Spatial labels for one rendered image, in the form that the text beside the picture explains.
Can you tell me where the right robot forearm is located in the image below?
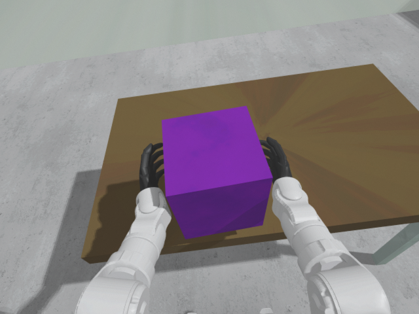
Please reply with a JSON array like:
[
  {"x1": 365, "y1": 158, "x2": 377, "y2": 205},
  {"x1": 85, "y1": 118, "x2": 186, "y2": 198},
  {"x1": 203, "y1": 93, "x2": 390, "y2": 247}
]
[{"x1": 272, "y1": 177, "x2": 391, "y2": 314}]

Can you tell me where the carton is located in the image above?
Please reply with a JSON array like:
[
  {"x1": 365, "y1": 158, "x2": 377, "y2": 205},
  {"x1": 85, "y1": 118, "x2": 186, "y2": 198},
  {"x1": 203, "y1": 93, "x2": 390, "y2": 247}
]
[{"x1": 162, "y1": 106, "x2": 273, "y2": 239}]

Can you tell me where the robot left hand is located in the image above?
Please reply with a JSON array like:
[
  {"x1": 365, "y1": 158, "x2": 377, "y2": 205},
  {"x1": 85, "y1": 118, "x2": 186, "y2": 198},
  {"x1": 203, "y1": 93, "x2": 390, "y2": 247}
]
[{"x1": 139, "y1": 143, "x2": 164, "y2": 191}]

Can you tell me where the left robot forearm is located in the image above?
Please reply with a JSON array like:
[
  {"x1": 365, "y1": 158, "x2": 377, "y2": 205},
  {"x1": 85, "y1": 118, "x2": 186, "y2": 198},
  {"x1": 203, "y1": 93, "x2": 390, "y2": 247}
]
[{"x1": 74, "y1": 187, "x2": 172, "y2": 314}]

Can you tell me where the right robot upper arm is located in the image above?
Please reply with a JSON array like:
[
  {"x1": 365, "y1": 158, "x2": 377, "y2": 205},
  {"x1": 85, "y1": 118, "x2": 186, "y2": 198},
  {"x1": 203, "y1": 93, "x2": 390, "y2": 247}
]
[{"x1": 307, "y1": 265, "x2": 390, "y2": 314}]

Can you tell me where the table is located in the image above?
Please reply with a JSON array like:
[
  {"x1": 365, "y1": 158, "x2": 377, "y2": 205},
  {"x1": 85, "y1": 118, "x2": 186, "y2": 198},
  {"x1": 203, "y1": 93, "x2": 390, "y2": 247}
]
[{"x1": 81, "y1": 63, "x2": 419, "y2": 265}]

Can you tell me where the left robot upper arm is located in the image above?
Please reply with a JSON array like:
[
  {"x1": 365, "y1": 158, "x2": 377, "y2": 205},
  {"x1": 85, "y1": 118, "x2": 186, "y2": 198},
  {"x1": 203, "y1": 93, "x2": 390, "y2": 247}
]
[{"x1": 76, "y1": 276, "x2": 149, "y2": 314}]

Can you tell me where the robot right hand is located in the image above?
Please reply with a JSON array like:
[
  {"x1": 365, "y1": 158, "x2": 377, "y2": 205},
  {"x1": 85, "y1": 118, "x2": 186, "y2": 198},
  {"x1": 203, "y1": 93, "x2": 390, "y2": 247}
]
[{"x1": 259, "y1": 137, "x2": 292, "y2": 185}]

